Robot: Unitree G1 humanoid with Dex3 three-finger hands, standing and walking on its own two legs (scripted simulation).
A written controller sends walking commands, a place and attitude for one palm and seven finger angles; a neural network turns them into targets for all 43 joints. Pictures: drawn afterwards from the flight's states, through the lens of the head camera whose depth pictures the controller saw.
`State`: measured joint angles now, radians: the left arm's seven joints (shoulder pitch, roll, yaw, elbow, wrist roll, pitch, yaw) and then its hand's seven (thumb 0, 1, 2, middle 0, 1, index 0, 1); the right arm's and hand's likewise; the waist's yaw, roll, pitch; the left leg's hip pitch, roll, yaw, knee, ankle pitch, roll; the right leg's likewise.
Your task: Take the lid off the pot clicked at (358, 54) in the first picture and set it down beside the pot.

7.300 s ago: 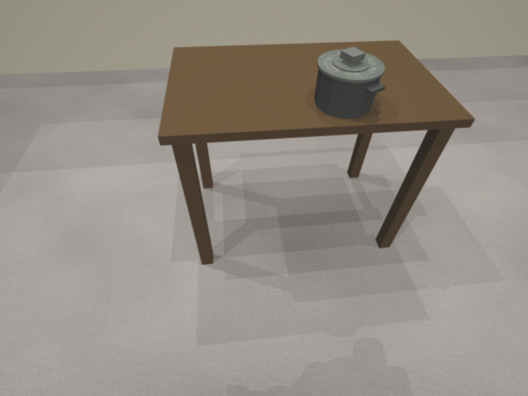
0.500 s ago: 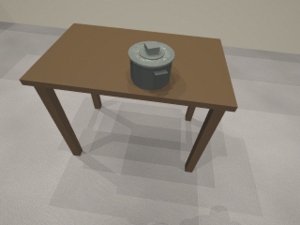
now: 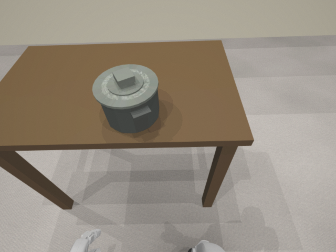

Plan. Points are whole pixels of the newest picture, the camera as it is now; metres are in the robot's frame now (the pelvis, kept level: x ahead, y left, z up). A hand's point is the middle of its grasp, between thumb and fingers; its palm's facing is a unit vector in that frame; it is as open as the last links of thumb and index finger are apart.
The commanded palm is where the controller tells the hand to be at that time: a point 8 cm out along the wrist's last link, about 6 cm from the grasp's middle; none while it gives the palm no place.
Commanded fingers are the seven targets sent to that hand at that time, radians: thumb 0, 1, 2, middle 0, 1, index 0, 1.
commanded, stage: come to a stop and stand still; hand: left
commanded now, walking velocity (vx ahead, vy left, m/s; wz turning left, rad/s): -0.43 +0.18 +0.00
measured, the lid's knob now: (123, 76) +0.54 +0.13 +0.12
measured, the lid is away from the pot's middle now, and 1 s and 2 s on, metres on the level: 0.00 0.00 0.00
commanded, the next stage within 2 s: look again from close up in 1.16 s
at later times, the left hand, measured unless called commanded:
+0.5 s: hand out of the picture +0.06 +0.23 -0.16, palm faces +0.08 -0.97 -0.23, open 7.3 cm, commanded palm none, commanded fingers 0.00 0.90 0.90 -0.20 -0.30 -0.20 -0.30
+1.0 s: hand out of the picture +0.01 +0.18 -0.15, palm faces +0.03 -0.98 -0.20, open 7.4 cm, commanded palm none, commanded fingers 0.00 0.90 0.90 -0.20 -0.30 -0.20 -0.30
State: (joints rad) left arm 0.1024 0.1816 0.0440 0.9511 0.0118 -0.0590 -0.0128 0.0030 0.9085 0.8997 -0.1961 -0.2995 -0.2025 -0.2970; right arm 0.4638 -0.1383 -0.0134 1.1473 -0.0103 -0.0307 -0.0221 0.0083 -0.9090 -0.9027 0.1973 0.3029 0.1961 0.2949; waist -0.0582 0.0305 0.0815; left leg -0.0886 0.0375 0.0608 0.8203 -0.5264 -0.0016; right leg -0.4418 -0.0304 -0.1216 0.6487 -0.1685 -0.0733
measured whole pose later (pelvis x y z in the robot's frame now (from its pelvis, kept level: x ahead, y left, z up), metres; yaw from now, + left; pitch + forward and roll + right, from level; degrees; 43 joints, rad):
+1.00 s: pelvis +0.00 +0.00 +0.03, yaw +0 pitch -2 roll +0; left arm 0.29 0.14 0.00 1.12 0.00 0.00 0.02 0.00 0.91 0.90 -0.20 -0.30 -0.20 -0.30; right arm 0.27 -0.18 -0.02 1.14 -0.01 0.02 -0.03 0.01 -0.92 -0.90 0.20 0.30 0.19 0.29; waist -0.02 0.03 0.01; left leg -0.20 0.05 -0.01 0.42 -0.18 -0.04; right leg -0.12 0.01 -0.04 0.43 -0.28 -0.03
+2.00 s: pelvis +0.01 +0.05 +0.02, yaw -1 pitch +0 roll +0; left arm 0.32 0.20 -0.01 1.04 0.01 0.01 0.04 0.00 0.91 0.90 -0.20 -0.30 -0.20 -0.30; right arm 0.24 -0.17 0.00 1.04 -0.01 -0.01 -0.02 0.01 -0.92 -0.90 0.20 0.30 0.20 0.29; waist 0.01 -0.03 0.03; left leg -0.24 -0.03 0.05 0.52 -0.28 0.05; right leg -0.17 -0.05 -0.01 0.49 -0.32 0.04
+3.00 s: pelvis +0.00 +0.02 +0.02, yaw +0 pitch -2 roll +0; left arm 0.65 0.25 0.13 -0.08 -0.02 -0.04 0.08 0.01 0.90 0.90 -1.28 -1.48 -1.28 -1.48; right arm 0.24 -0.19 0.00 0.64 0.01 -0.12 -0.08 0.02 -0.90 -0.90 0.20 0.30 0.20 0.30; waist 0.04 0.05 0.02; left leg -0.19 0.02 0.01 0.47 -0.24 0.00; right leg -0.12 0.00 -0.04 0.44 -0.29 -0.01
